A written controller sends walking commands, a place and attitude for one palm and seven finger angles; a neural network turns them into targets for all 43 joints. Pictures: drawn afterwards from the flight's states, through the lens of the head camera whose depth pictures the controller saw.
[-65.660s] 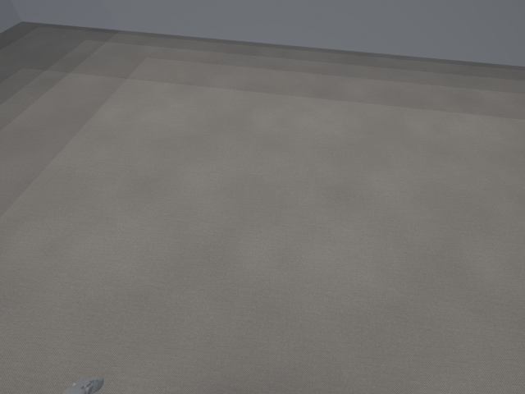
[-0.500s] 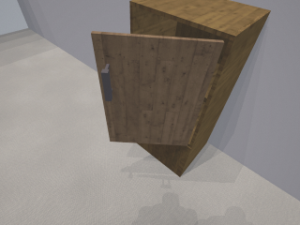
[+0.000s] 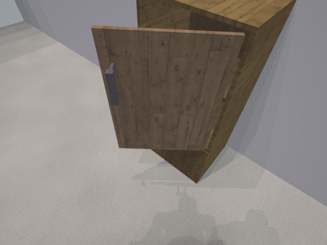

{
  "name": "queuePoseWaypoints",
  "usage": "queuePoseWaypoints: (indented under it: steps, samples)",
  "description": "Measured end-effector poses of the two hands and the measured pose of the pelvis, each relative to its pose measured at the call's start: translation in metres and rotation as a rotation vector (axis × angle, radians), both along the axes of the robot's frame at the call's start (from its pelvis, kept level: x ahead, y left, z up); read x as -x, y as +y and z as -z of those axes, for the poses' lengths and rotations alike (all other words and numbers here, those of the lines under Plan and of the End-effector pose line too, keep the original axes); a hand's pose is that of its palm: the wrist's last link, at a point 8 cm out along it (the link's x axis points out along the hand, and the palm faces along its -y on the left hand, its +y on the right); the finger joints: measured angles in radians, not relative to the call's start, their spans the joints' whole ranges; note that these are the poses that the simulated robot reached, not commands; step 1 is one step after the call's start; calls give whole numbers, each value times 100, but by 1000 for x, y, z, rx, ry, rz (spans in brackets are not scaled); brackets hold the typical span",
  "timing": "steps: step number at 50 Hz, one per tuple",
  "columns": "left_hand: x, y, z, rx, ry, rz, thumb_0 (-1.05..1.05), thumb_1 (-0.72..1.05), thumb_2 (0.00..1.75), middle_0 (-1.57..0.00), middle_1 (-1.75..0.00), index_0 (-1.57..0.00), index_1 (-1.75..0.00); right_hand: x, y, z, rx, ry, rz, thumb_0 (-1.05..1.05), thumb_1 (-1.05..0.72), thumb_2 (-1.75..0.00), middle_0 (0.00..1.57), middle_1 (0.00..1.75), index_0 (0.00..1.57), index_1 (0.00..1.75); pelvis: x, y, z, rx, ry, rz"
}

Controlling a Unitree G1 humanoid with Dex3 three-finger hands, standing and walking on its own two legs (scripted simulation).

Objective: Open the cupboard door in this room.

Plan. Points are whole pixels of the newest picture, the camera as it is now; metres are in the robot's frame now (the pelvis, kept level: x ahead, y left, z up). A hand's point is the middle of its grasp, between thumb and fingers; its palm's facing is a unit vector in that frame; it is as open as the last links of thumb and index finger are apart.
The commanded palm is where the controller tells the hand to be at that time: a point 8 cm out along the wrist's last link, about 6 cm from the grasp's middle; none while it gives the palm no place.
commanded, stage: come to a stop and stand still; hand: left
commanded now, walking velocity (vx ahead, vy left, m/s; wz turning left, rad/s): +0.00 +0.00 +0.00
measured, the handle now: (113, 84) +0.57 +0.20 +0.06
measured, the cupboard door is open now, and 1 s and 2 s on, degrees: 39 39 39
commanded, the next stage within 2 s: look again from close up in 0.44 s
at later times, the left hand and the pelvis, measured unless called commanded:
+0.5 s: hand out of the picture -0.06 +0.19 -0.18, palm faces +0.04 -0.98 -0.19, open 7.4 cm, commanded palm none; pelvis -0.04 +0.01 +0.00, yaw +1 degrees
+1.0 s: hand out of the picture -0.04 +0.16 -0.18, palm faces +0.05 -0.99 -0.14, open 7.4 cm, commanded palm none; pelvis -0.03 +0.00 +0.00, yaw +1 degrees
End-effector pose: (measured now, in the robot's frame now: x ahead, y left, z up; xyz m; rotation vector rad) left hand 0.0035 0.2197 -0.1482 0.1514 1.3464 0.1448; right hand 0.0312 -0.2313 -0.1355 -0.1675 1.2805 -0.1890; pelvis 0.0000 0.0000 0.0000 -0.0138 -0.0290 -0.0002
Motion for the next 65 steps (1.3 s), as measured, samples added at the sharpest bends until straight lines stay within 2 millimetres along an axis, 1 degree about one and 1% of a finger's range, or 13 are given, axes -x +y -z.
queuePoseWaypoints:
  steps: [4,8,14,18,24,28,31,36,42,55,60,65]
  samples:
    - [1,16,-2,-21,-35,15,1,91,90,-20,-30,-20,-30,2,5,0,-4,-60,-15,1,-92,-90,20,30,20,30,13,5,2,-4,-16,-5]
    - [4,27,-7,-36,-70,17,0,91,90,-20,-30,-20,-30,10,10,0,-14,-72,-30,0,-92,-90,20,30,20,30,24,9,2,-8,-18,-9]
    - [23,32,-10,-42,-70,6,0,91,90,-20,-30,-20,-30,29,13,1,-27,-45,-40,0,-92,-90,20,30,20,30,35,12,1,-12,-7,-18]
    - [40,29,-8,-30,-38,-10,0,91,90,-20,-30,-20,-30,45,14,2,-30,-9,-38,0,-91,-90,20,30,20,30,38,12,0,-12,0,-22]
    - [65,17,-4,2,26,-29,0,91,90,-20,-30,-20,-30,64,17,4,-36,50,-25,0,-91,-90,20,30,20,30,39,11,0,-12,5,-24]
    - [75,8,-2,26,60,-37,0,91,90,-20,-30,-20,-30,72,19,3,-40,79,-18,0,-91,-90,20,30,20,30,38,10,-1,-12,7,-25]
    - [78,1,-1,40,74,-42,0,91,90,-20,-30,-20,-30,75,21,3,-45,93,-15,0,-90,-90,20,30,20,30,37,9,-2,-12,7,-26]
    - [76,-7,0,55,78,-44,0,91,90,-20,-30,-20,-30,73,24,3,-53,100,-10,0,-90,-90,20,30,20,30,35,7,-2,-12,6,-24]
    - [65,-11,0,59,59,-43,0,91,90,-20,-30,-20,-30,66,24,3,-53,97,-10,1,-91,-90,20,30,20,30,32,5,-3,-12,5,-24]
    - [41,-6,-2,43,18,-32,0,91,90,-20,-30,-20,-30,56,19,1,-43,90,-9,1,-92,-90,20,30,20,30,25,3,-5,-13,2,-23]
    - [37,-4,-3,37,16,-31,0,91,90,-20,-30,-20,-30,54,18,1,-45,95,-11,1,-92,-90,20,30,20,30,23,3,-6,-14,2,-23]
    - [38,-4,-3,35,32,-34,0,91,90,-20,-30,-20,-30,53,18,2,-52,105,-11,0,-91,-90,20,30,20,30,18,1,-5,-16,6,-22]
